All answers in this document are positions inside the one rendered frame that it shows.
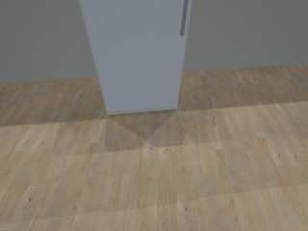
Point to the fridge door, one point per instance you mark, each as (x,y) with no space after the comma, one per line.
(138,50)

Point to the handle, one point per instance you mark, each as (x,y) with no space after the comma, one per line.
(184,16)

